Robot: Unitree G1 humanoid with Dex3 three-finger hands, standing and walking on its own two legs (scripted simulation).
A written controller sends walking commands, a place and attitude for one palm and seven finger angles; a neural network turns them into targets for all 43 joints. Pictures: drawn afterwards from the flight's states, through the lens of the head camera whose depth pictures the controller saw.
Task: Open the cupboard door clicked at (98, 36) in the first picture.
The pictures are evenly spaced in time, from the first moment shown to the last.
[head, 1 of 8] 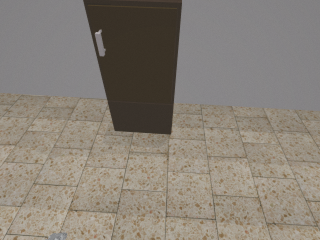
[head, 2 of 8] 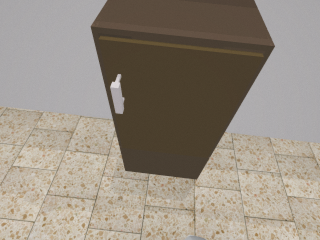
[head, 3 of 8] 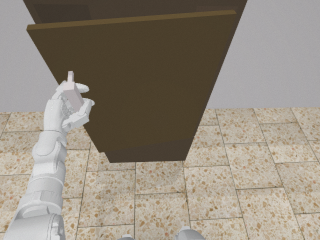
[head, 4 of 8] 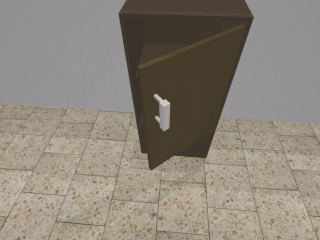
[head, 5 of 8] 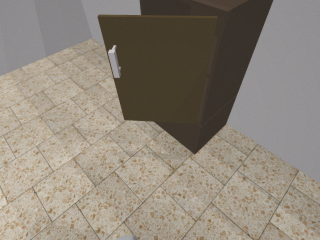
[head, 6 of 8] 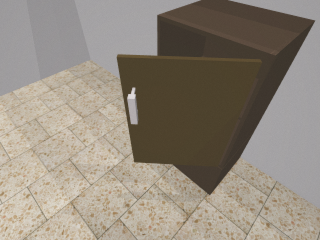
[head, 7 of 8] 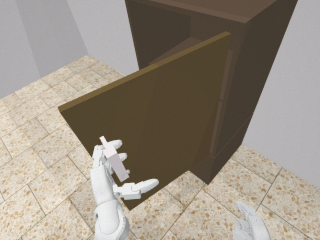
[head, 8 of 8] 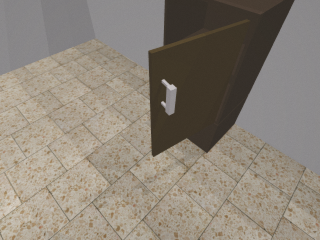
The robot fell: no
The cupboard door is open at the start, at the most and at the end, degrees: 0 79 78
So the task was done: yes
